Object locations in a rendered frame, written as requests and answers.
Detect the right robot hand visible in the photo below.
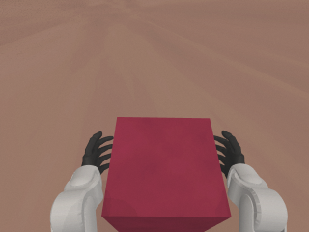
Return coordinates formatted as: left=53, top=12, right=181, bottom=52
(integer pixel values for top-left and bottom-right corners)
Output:
left=213, top=130, right=245, bottom=179

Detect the carton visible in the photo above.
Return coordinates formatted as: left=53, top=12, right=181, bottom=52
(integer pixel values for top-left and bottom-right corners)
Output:
left=101, top=117, right=232, bottom=232

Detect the robot left forearm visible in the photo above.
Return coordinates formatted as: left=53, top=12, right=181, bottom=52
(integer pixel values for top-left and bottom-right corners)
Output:
left=50, top=165, right=103, bottom=232

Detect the left robot hand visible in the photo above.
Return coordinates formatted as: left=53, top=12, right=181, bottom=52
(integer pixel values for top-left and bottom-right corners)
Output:
left=81, top=131, right=114, bottom=175

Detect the robot right forearm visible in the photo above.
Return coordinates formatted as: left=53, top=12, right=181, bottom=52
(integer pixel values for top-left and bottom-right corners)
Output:
left=226, top=163, right=288, bottom=232

